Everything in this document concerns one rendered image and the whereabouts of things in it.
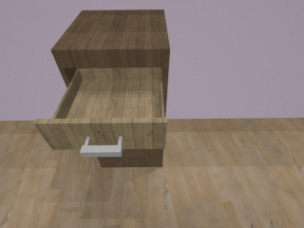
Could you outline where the handle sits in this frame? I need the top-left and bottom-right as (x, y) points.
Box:
(80, 136), (123, 158)

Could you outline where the cabinet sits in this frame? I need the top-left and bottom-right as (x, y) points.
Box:
(50, 9), (170, 168)

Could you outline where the drawer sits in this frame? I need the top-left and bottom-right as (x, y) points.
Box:
(33, 67), (167, 150)

